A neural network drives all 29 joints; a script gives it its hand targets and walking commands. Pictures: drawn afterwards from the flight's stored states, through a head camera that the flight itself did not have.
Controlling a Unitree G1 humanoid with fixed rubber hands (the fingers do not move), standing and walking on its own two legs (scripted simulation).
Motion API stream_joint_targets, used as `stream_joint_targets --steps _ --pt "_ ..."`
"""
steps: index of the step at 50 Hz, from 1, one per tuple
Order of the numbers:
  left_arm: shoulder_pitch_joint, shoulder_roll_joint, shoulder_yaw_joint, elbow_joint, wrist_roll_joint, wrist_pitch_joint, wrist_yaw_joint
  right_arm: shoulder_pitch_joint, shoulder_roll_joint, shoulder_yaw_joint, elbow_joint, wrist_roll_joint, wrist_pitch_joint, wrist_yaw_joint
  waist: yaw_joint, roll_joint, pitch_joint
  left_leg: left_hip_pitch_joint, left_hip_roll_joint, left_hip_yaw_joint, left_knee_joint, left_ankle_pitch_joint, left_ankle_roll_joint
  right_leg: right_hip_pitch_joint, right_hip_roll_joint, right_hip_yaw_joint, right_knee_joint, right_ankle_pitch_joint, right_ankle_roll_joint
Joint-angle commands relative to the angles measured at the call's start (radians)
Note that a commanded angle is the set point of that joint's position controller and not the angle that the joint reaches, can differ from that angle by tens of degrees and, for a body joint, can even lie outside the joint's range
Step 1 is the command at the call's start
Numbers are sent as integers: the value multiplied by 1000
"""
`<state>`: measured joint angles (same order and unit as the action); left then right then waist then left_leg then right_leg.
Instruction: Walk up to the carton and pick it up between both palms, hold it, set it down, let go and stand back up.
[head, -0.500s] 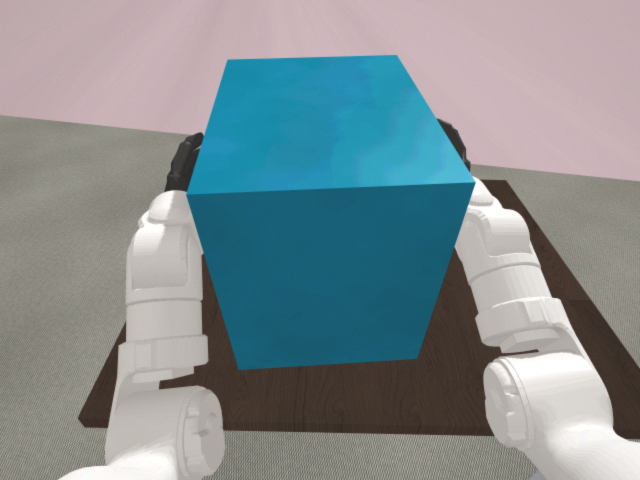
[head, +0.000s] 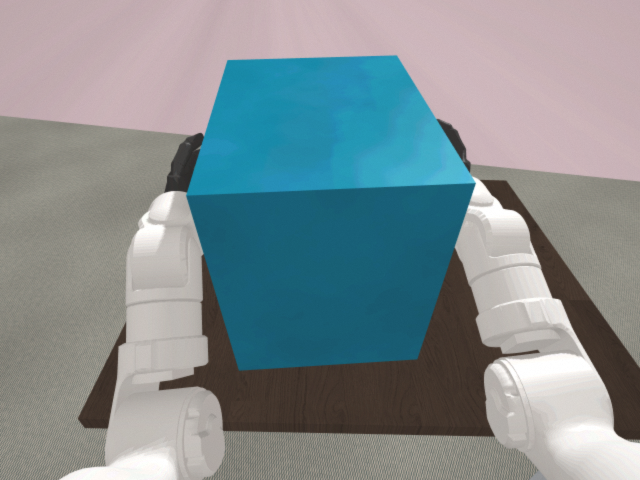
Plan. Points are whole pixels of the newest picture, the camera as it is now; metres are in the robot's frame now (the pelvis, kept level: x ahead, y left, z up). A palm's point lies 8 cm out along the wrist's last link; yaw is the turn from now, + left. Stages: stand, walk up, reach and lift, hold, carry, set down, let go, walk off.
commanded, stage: set down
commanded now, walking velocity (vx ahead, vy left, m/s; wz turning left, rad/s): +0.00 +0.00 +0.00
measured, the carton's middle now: (320, 207) +0.38 -0.01 +0.20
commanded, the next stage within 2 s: none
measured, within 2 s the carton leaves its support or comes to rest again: neither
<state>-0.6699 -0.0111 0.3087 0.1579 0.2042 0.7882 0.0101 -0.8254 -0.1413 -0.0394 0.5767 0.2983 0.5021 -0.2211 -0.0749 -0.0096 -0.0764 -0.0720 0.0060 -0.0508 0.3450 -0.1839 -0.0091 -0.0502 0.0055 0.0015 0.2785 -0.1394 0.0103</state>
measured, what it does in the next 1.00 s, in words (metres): stands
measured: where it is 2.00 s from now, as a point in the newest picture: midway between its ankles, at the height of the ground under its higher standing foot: outside the picture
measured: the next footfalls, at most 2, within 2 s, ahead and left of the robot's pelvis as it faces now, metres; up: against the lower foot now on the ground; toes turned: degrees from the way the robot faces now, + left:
none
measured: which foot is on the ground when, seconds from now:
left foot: down 0.00-1.00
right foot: down 0.00-1.00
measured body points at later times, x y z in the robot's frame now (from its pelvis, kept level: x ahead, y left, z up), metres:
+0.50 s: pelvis +0.01 +0.00 +0.00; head -0.03 +0.03 +0.45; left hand +0.40 +0.16 +0.19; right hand +0.40 -0.16 +0.17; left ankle +0.01 +0.12 -0.75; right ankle +0.01 -0.13 -0.75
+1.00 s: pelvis +0.02 +0.00 +0.00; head -0.01 +0.02 +0.45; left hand +0.41 +0.14 +0.16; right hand +0.41 -0.17 +0.16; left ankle +0.01 +0.12 -0.75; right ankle +0.01 -0.12 -0.75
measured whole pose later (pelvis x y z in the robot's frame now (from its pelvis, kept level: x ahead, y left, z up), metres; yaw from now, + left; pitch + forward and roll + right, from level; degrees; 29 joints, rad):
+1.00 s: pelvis +0.02 +0.00 +0.00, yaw +1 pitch -6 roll -1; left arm -0.61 -0.06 0.29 0.36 0.27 0.39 -0.02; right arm -0.66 -0.06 -0.15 0.73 0.05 0.03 -0.13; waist -0.06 -0.05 0.03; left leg -0.01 0.01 -0.04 0.31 -0.19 -0.01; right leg 0.02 0.00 -0.03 0.23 -0.15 0.01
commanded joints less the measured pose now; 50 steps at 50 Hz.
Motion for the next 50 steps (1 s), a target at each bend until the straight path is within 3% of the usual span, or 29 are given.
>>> stream_joint_targets --steps 1,5,10,13,16,19,23,31,41,50 --pt "-808 -538 -517 -113 -161 -99 -137 -786 695 377 -315 118 -52 104 3 24 -408 77 -53 44 -19 253 -19 147 68 -50 -10 201 33" --pt "-851 -528 -477 -83 -134 -151 -152 -783 696 329 -278 57 -106 118 -5 27 -371 84 -50 45 -31 205 -20 152 58 -55 -19 162 32" --pt "-820 -473 -352 56 -30 -247 -205 -708 662 193 -154 -117 -247 153 3 15 -249 54 -48 77 -94 57 -8 176 33 -77 -36 53 36" --pt "-733 -446 -288 117 35 -288 -237 -647 627 146 -93 -201 -335 168 11 -10 -206 63 -52 101 -114 69 -1 215 26 -94 -39 81 42" --pt "-653 -446 -272 133 67 -314 -259 -628 604 154 -118 -238 -418 171 17 -31 -195 97 -56 114 -106 125 -1 245 22 -107 -35 154 46" --pt "-608 -470 -323 103 55 -335 -256 -628 581 190 -183 -244 -494 173 8 -20 -230 140 -57 116 -80 215 -15 253 26 -120 -27 224 43" --pt "-599 -504 -432 44 5 -367 -212 -631 554 238 -253 -226 -562 173 -7 6 -306 200 -48 106 -33 354 -41 218 39 -135 -22 253 35" --pt "-635 -560 -578 -27 -65 -421 -123 -610 560 311 -269 -176 -578 180 -4 36 -445 274 -30 83 32 500 -70 146 54 -127 -12 285 27" --pt "-551 -525 -468 66 -17 -411 -145 -550 589 302 -180 -182 -540 181 23 0 -353 175 -40 92 -11 388 -41 224 36 -102 3 389 40" --pt "-595 -529 -430 118 -2 -464 -154 -529 600 219 -112 -260 -568 200 8 4 -329 152 -38 92 -37 308 -38 203 29 -109 -5 348 43"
